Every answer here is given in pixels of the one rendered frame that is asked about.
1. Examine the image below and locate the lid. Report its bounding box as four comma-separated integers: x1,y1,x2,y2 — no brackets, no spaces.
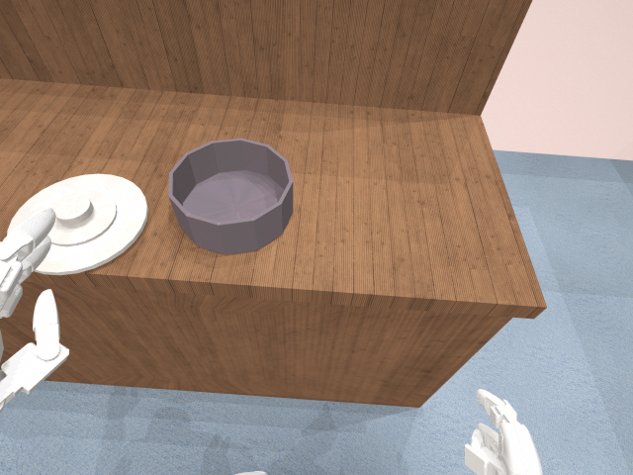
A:
7,174,148,275

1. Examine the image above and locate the right robot hand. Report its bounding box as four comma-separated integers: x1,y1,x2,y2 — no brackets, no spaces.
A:
465,389,543,475

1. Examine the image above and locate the pot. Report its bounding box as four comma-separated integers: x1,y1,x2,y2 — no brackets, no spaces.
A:
168,139,293,254

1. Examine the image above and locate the table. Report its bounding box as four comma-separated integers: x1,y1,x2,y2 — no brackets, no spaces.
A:
0,0,547,408

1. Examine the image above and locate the left robot hand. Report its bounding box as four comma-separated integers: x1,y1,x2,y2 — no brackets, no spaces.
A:
0,208,69,413

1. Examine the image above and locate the knob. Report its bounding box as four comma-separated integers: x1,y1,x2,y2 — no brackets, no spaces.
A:
53,194,94,225

